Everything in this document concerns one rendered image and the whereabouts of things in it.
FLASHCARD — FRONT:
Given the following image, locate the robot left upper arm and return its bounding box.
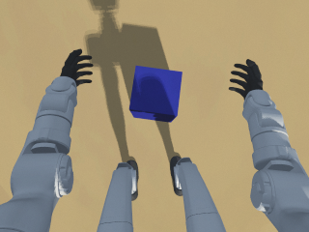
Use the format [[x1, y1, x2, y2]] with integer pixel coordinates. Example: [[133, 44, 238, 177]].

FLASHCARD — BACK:
[[0, 153, 74, 232]]

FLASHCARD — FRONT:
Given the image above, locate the right robot shin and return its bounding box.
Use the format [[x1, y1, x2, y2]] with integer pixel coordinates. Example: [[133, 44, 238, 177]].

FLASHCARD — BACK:
[[177, 157, 198, 168]]

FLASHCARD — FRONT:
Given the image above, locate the carton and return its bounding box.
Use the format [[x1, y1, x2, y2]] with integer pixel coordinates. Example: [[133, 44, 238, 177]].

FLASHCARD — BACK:
[[129, 66, 183, 123]]

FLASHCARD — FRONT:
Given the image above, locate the robot right foot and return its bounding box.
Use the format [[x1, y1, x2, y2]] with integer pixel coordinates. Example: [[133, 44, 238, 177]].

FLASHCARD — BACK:
[[170, 156, 183, 196]]

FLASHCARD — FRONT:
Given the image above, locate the robot right upper arm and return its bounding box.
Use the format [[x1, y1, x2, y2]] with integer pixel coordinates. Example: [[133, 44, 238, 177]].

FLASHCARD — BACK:
[[250, 169, 309, 232]]

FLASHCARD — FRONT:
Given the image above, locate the right robot forearm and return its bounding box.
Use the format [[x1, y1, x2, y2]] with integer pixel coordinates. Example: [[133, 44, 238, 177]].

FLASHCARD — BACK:
[[242, 89, 309, 179]]

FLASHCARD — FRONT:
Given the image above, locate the right robot hand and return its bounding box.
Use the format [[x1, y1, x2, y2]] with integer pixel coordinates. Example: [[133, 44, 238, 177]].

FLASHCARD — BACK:
[[229, 59, 264, 100]]

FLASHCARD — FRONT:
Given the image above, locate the left robot hand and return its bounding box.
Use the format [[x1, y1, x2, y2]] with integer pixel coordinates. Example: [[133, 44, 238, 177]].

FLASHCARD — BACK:
[[60, 48, 93, 87]]

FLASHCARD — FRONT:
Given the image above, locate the left robot forearm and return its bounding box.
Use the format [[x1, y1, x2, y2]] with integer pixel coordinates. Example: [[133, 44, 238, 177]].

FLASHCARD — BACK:
[[10, 76, 77, 195]]

